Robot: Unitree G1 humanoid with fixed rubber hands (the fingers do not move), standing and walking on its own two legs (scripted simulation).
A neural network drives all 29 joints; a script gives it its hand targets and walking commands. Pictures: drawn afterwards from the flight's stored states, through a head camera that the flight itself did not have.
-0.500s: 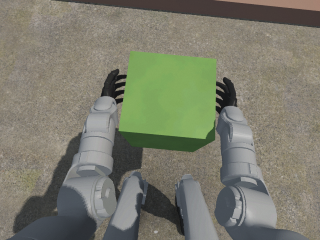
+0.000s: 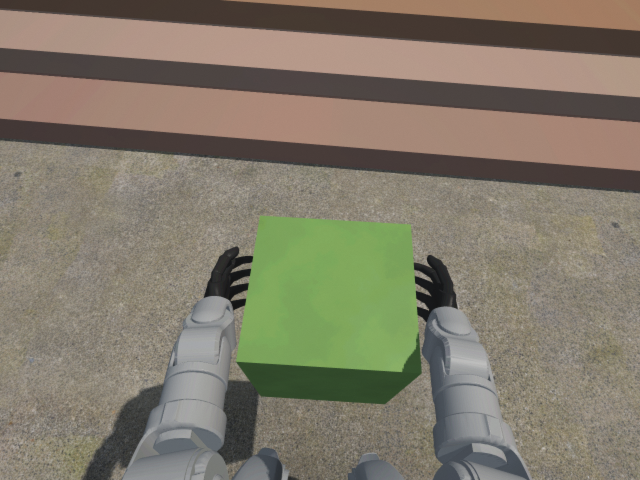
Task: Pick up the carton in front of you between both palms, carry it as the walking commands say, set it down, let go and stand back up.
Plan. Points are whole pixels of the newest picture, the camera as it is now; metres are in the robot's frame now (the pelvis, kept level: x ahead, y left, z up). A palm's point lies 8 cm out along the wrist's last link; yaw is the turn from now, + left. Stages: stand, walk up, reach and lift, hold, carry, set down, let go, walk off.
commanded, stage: reach and lift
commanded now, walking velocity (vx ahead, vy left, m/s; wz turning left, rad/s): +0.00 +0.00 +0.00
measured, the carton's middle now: (328, 319) +0.35 +0.00 -0.10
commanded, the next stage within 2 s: hold in 1.30 s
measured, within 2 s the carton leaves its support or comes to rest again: neither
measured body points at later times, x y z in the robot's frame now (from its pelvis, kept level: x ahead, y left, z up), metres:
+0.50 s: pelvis +0.01 +0.00 +0.05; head -0.03 +0.00 +0.50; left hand +0.31 +0.15 +0.06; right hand +0.31 -0.15 +0.06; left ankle +0.03 +0.13 -0.69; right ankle +0.03 -0.13 -0.69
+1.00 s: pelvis +0.02 +0.00 +0.05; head -0.01 +0.00 +0.50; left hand +0.32 +0.15 +0.07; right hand +0.32 -0.15 +0.07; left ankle +0.03 +0.13 -0.69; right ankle +0.03 -0.13 -0.69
